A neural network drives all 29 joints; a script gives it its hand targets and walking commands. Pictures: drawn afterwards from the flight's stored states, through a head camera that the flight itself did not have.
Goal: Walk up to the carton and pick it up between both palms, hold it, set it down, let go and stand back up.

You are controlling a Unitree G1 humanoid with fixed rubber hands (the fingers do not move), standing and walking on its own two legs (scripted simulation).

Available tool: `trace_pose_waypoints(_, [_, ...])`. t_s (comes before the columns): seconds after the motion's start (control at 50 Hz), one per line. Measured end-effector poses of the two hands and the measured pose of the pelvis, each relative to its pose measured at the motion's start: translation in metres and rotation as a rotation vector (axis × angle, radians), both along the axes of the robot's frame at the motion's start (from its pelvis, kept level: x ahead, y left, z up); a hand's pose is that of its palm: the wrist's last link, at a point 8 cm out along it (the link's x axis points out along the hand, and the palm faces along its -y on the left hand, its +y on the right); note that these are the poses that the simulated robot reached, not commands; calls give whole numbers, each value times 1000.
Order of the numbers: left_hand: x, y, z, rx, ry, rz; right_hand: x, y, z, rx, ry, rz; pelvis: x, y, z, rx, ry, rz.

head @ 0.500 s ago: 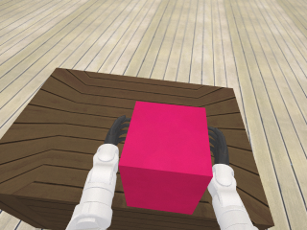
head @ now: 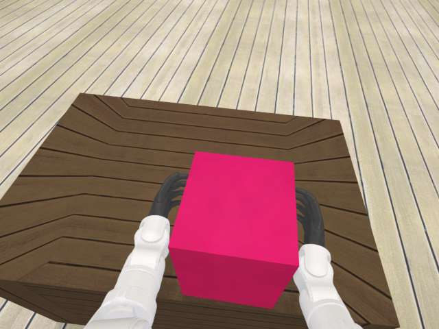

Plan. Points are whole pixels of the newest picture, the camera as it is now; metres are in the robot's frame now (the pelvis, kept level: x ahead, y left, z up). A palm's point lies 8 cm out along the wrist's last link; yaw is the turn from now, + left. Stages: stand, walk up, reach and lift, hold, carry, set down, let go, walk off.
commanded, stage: set down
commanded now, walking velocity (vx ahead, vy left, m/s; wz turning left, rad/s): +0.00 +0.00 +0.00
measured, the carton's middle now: (234, 232) +0.34 -0.05 -0.05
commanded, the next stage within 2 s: none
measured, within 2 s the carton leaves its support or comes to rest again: neither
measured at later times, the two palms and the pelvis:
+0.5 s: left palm (165, 213) +0.36 +0.09 +0.00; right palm (314, 242) +0.29 -0.19 +0.00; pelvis -0.02 +0.00 +0.00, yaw -1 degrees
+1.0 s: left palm (165, 214) +0.37 +0.09 +0.00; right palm (313, 242) +0.29 -0.19 +0.00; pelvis -0.02 +0.00 +0.00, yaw -1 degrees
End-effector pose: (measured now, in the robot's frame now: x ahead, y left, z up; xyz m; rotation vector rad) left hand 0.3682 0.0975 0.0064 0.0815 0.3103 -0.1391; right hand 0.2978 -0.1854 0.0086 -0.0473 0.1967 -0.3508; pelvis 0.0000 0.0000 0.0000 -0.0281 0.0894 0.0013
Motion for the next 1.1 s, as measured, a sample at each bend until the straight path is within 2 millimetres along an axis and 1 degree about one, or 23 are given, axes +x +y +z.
trace_pose_waypoints(0.14, [-1, -6, -2, -13, -23, -4, -7, -5, -8, 2, 9, -17, -2, -1, -1, -2, 31, -2])
trace_pose_waypoints(0.26, [-3, -6, -3, -6, -36, -9, -10, -5, -9, 7, 2, -22, -7, 0, -1, -2, 42, -9])
trace_pose_waypoints(0.52, [-3, -6, -5, -33, -35, -5, -10, -5, -9, 7, 2, -26, -17, 0, -2, 1, 41, -16])
trace_pose_waypoints(0.88, [-3, -6, -8, -38, -66, -13, -10, -4, -13, 12, -25, -34, -20, 1, -4, 2, 55, -26])
trace_pose_waypoints(1.1, [-3, -6, -9, -28, -84, -12, -10, -5, -14, -17, -34, -30, -21, -2, -3, 4, 55, -23])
